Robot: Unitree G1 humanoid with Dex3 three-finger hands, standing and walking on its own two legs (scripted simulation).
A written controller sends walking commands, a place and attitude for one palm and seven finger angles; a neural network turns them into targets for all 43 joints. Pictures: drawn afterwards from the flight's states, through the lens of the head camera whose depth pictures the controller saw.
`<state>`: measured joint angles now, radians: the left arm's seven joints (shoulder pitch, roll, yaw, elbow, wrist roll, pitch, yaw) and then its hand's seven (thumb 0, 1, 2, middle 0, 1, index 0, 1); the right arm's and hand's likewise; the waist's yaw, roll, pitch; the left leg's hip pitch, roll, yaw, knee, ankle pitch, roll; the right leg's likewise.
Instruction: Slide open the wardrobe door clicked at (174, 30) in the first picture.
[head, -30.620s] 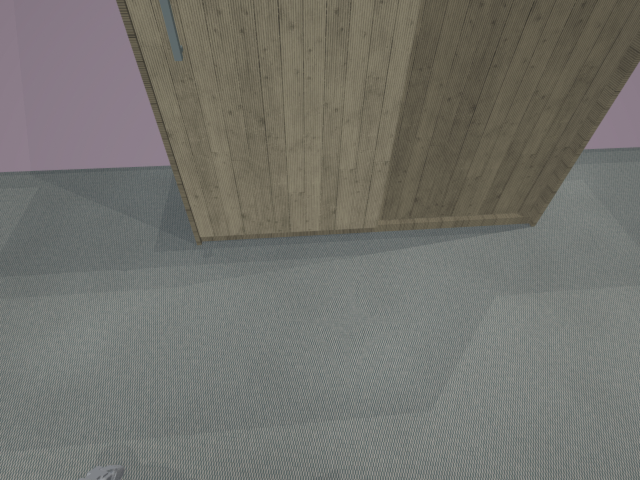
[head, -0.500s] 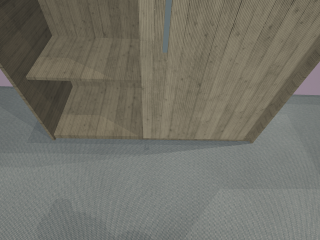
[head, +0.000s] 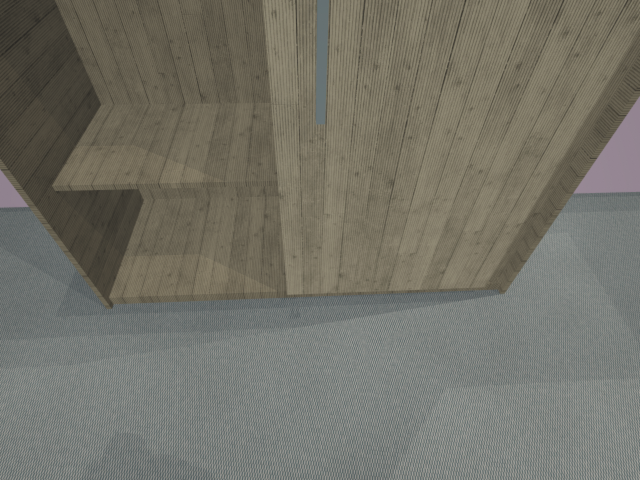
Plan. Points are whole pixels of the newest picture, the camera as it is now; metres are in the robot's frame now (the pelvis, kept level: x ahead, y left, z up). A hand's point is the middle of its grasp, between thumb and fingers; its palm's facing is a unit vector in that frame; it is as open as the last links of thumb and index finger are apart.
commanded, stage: let the arm hang, fingers relaxed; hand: left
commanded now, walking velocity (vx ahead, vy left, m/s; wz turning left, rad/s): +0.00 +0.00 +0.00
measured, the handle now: (321, 59) +0.81 +0.04 +0.14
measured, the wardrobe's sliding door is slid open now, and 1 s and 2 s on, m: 0.64 0.64 0.64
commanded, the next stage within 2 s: look to check the result in 0.12 s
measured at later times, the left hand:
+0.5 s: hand out of the picture +0.03 +0.19 -0.18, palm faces -0.01 -0.98 -0.20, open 7.4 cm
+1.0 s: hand out of the picture +0.04 +0.18 -0.17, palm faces -0.01 -0.98 -0.19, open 7.4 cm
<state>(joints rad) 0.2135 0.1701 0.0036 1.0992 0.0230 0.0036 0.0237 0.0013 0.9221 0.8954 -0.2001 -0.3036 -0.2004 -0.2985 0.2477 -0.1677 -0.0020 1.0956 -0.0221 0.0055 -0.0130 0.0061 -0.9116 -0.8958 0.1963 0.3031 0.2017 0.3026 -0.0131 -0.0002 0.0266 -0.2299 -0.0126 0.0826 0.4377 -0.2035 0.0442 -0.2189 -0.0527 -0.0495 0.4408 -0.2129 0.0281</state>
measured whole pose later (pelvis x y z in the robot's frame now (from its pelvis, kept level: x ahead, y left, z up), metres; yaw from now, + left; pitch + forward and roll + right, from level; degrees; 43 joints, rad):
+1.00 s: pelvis +0.02 +0.00 +0.00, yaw +0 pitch -1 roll +0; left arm 0.21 0.19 0.00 1.14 0.02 0.00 0.02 0.00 0.91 0.90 -0.20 -0.30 -0.20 -0.30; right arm 0.22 -0.17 0.01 1.14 -0.02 -0.01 -0.02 0.00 -0.91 -0.90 0.20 0.30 0.20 0.30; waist -0.01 -0.02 0.05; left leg -0.16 -0.01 0.08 0.38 -0.21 0.04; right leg -0.15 -0.05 -0.05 0.37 -0.21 0.03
